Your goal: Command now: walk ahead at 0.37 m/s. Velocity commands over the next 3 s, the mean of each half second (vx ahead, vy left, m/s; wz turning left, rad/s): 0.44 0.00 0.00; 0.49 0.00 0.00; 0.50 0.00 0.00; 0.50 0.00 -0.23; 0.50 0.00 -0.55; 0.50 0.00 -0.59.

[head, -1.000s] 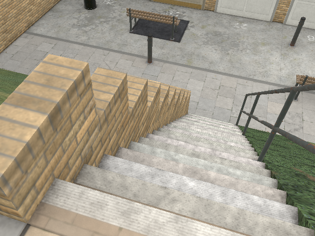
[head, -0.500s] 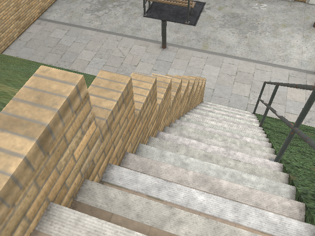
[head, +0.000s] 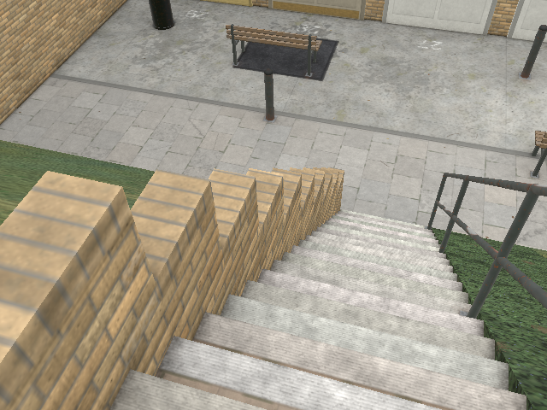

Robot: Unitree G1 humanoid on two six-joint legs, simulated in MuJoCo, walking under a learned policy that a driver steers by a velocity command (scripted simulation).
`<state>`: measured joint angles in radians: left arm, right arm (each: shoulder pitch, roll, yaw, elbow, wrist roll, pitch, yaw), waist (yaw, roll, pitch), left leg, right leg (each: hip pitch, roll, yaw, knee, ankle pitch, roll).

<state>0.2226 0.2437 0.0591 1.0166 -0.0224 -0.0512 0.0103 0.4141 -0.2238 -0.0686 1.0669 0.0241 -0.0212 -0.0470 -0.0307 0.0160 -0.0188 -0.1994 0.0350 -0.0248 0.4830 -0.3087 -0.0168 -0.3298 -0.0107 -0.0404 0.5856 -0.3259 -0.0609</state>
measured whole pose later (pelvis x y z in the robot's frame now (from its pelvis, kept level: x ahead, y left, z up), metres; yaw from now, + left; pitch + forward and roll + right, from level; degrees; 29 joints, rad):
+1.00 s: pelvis +0.36 -0.09 -0.17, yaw -1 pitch -1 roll +5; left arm 0.26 0.25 0.08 0.89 0.00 0.01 -0.03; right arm 0.44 -0.24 -0.05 0.96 0.03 -0.02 -0.07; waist -0.04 -0.05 -0.04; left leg -0.47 0.08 -0.05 1.56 -0.86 -0.06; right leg -0.27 -0.09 -0.01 0.47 0.20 -0.04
